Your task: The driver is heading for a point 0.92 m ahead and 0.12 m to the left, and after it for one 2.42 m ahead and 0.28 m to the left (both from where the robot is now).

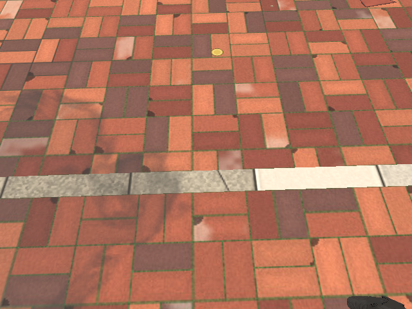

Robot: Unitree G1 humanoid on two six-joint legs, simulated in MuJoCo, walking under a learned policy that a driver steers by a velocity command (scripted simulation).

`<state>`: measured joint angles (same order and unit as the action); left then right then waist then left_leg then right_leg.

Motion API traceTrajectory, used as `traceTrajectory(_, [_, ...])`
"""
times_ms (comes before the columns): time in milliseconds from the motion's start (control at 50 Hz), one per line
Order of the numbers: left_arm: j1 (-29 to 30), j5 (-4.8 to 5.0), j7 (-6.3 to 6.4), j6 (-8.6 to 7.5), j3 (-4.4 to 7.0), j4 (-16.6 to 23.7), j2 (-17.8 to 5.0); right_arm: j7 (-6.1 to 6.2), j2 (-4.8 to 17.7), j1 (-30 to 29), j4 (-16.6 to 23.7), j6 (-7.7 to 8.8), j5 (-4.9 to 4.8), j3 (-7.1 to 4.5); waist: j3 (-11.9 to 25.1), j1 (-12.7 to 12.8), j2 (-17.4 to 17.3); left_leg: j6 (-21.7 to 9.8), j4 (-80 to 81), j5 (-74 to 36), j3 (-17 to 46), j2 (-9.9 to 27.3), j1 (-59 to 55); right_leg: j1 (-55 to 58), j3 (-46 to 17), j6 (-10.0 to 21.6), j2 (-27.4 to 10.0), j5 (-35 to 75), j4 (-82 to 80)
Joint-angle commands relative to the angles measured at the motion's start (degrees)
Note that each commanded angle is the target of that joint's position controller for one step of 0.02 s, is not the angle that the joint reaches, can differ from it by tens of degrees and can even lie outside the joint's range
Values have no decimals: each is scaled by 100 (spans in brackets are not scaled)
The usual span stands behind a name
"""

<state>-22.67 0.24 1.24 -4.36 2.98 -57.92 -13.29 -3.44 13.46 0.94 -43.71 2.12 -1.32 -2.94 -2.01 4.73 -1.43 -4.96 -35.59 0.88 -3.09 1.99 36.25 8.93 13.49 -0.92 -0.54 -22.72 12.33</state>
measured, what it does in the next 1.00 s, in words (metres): walks ahead, turning left: left foot, then right foot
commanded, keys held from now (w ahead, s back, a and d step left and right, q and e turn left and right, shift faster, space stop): w+q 0.38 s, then w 0.20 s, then no key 0.42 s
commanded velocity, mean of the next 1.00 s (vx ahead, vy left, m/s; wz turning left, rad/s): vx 0.38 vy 0.00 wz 0.34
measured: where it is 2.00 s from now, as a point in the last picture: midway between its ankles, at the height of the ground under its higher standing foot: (187, 210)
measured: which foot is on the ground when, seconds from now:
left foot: up 0.00-0.04, down 0.06-0.56, up 0.58-0.94, down 0.96-1.00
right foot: down 0.00-0.08, up 0.10-0.52, down 0.54-1.00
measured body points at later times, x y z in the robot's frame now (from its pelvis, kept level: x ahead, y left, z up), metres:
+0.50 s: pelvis +0.29 +0.02 +0.01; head +0.32 +0.03 +0.46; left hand +0.46 +0.31 -0.07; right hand +0.40 -0.26 -0.11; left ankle +0.17 +0.09 -0.73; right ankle +0.49 -0.07 -0.71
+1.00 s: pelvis +0.49 +0.06 +0.01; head +0.51 +0.08 +0.46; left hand +0.47 +0.34 -0.13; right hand +0.75 -0.11 -0.08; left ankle +0.53 +0.20 -0.73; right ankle +0.48 -0.06 -0.73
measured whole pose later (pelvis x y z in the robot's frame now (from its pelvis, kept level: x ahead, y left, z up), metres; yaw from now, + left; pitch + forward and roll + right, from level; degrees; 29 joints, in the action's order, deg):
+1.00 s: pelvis +0.49 +0.06 +0.01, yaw +19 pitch +1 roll -1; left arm -13.7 -0.3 -0.3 -3.3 2.0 -52.2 -15.3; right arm 0.9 14.1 6.0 -42.1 1.2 1.0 -2.3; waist -0.8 3.2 -0.5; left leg -0.7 -27.4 6.2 1.8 0.7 21.4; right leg -9.3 1.1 0.5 1.5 -18.5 26.6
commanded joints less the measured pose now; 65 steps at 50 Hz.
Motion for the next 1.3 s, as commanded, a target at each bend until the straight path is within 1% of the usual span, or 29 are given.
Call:
traceTrajectory(20, [156, 41, 93, 73, 276, 313, -1249, -83, 608, 29, 485, 44, -10, -209, 107, -634, 820, -344, -56, 779, -468, -467, -890, -122, -140, 604, -1617, 6903, 1224])
traceTrajectory(60, [306, 25, 125, 112, 279, 450, -1306, 50, 1238, 1779, 56, -24, -30, -552, 999, -1541, 538, -766, 436, 612, 79, -504, -3681, -1556, -89, 317, -1308, 6088, 3753])
traceTrajectory(80, [-164, -191, 1, -20, 42, 705, -484, 173, 1778, 2057, -18, -50, -43, -637, 1588, -1041, -1020, -1610, 492, 915, 2812, 1033, -5897, -4129, -259, -8, -349, 597, 6017])
traceTrajectory(100, [41, 23, -114, -310, -10, 910, -564, 182, 1653, 2179, 122, -1, 13, -544, 2525, -1087, -917, -2286, 1736, 2052, 5298, 1864, -6452, -5105, -1634, -21, 311, -1121, 7165])
traceTrajectory(120, [840, 253, -164, -477, 130, 1122, -998, 193, 1283, 2029, 68, 54, 86, -449, 1739, -1277, -502, -1823, 1988, 1827, 4467, 1594, -5940, -5681, -1959, 136, -70, -595, 7158])
traceTrajectory(140, [1061, 264, -138, -536, 115, 1230, -988, 194, 1089, 1618, 117, 125, 51, -398, 1081, -1039, -143, -1566, 2016, 1319, 3602, 1329, -4996, -5595, -1898, 225, -341, -43, 6649])
traceTrajectory(160, [1040, 137, -71, -517, 143, 1157, -950, 181, 940, 1152, 228, 170, 44, -345, 687, -722, 271, -1384, 2091, 698, 3001, 1067, -4016, -5173, -1869, 181, -543, 242, 6122])
traceTrajectory(220, [784, -41, -39, -277, 224, 1218, -883, 227, 824, 818, 356, 211, 88, -281, 388, -286, 102, -1301, 2380, -66, 2329, 705, -2602, -4306, -1838, -42, -751, 506, 5276])
traceTrajectory(320, [1881, -137, -21, -190, 123, 1660, -612, 389, 1126, 1294, 278, 191, 48, -359, 85, -586, -94, -1018, 2404, -73, 1695, 248, -1860, -4181, -1625, -306, -443, 2161, 3172])
traceTrajectory(440, [2615, 3, -213, -296, 88, 1956, -744, 424, 1022, 1898, 63, 118, -18, -323, 172, -941, -322, -762, 1830, 605, 2107, 486, -2515, -3749, -1732, -155, -151, 2878, 1732])
traceTrajectory(520, [1946, -28, -258, -398, 198, 1832, -1015, 440, 987, 1953, 22, 65, 62, -292, 378, -505, -547, -550, 906, -546, 2353, 555, -3059, -2824, -1496, 306, 16, 1991, 1290])
traceTrajectory(540, [1191, -105, -226, -426, 285, 1697, -1243, 412, 777, 1902, 88, 83, 96, -204, 996, -148, -372, -378, -159, -772, 2073, 258, -2757, -1622, -1844, 627, -394, 2071, 1455])
traceTrajectory(560, [301, -180, -203, -415, 419, 1563, -1738, 401, 517, 2416, 161, 144, 47, -109, 1927, -61, 679, 53, -2071, 369, 1409, -432, -1081, 569, -3599, 1419, -1558, 1717, 1522])
traceTrajectory(580, [-209, -23, -264, -323, 450, 1263, -1655, 403, 508, 2773, 112, 197, -54, -63, 2283, -42, 1986, 282, -3455, 3126, 1161, -772, 271, 1337, -5677, 1925, -2290, 207, 694])
traceTrajectory(600, [104, 54, -270, -299, 300, 1376, -1195, 410, 1025, 2287, 153, 215, -100, -174, 1436, 60, 1242, 278, -3949, 3009, 1460, -514, 841, 776, -5514, 1710, -2169, -167, 466])
traceTrajectory(640, [975, -80, -260, -214, 156, 1543, -876, 435, 1047, 1449, 345, 193, 53, -197, 410, -180, 390, 373, -3759, 2341, 1061, -124, 581, -838, -3877, 1461, -1747, 2283, 481])
traceTrajectory(660, [1165, -105, -267, -218, 103, 1543, -744, 441, 991, 1436, 356, 164, 135, -227, 355, -369, 408, 413, -3385, 2215, 991, 77, 258, -1280, -3364, 1388, -1555, 3447, 503])
traceTrajectory(700, [1240, -114, -289, -229, 48, 1438, -624, 438, 686, 1680, 282, 87, 119, -181, 450, -575, 627, 520, -2740, 2128, 801, 136, -332, -1719, -2641, 1304, -1217, 4755, 438])
traceTrajectory(780, [1306, -69, -193, -139, 129, 1248, -976, 455, 361, 1431, 341, 4, 147, -37, 765, -601, 749, 674, -1079, 1117, 536, 90, -1095, -1995, -1847, 1322, -1017, 5568, 342])
traceTrajectory(880, [1012, 4, -146, 30, 126, 965, -1063, 413, 563, 762, 437, -42, 138, -71, 708, -348, 725, 589, 47, 364, 515, -43, -1519, -1792, -1852, 1205, -1083, 4497, 454])
traceTrajectory(940, [1077, 86, -128, 91, 79, 875, -980, 400, 652, 824, 386, -10, 203, -126, 618, -523, 618, 319, 1108, -171, 437, -135, -2216, -1864, -1961, 925, -943, 3428, 911])
traceTrajectory(980, [477, -157, -153, 16, -35, 792, -656, 487, 1185, 945, 437, -32, 293, -231, 1055, -248, -220, -136, 890, -2920, 1344, 867, -3604, -2528, -1626, 381, -313, 1599, 1613])
traceTrajectory(1000, [71, -146, -138, 27, -125, 671, -364, 501, 879, 859, 385, -108, 286, -149, 1362, -95, -842, -679, 791, -2785, 1738, 1261, -3890, -2838, -1426, 116, -147, 259, 1759])
traceTrajectory(1020, [336, -122, -107, 94, -128, 700, -498, 461, 552, 723, 389, -150, 209, -69, 1241, -230, -714, -747, 887, -1999, 1822, 1158, -3620, -2790, -1464, -3, -201, 138, 1701])
traceTrajectory(1040, [564, -96, -80, 188, -108, 753, -603, 418, 506, 557, 359, -172, 182, -55, 1048, -227, -622, -575, 946, -1203, 1703, 918, -3276, -2703, -1456, -41, -211, 404, 1539])
traceTrajectory(1080, [658, -110, -27, 349, -58, 682, -821, 346, 622, 284, 407, -148, 184, -79, 632, -244, -354, -255, 866, -796, 1316, 518, -2780, -2564, -1436, -26, -173, 790, 1357])
traceTrajectory(1160, [634, -87, 15, 409, -60, 531, -822, 342, 653, 414, 186, -67, 165, -104, 762, -295, -155, -172, 599, -1720, 1100, 364, -2928, -2213, -1476, 2, -228, 1356, 1333])
traceTrajectory(1220, [674, -41, 22, 445, -62, 424, -718, 392, 774, 571, -20, -125, 77, -175, 674, -367, -167, -260, 798, 667, 1167, 277, -2905, -2427, -1205, 84, -6, 145, 1502])
traceTrajectory(1300, [883, 25, 9, 315, -73, 520, -551, 434, 972, 1097, -253, -75, 70, -262, 151, -535, -650, -785, 1929, 3677, 2770, 1046, -2628, -3103, -1163, 355, 87, -385, 2312])
Velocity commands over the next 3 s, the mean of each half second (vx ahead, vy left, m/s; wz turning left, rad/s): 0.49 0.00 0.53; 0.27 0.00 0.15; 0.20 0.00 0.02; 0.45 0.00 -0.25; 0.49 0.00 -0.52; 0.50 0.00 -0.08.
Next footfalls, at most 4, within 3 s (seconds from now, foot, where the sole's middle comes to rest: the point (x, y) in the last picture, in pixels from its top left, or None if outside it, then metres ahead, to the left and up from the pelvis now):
0.06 left None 0.21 0.10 -0.76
0.54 right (250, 288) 0.52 -0.05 -0.76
0.96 left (170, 270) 0.57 0.21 -0.76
1.74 left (150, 214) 0.77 0.31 -0.76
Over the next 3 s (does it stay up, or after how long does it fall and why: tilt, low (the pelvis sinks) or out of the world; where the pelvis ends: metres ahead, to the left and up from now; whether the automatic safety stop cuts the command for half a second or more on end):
stays up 1.34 0.18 0.01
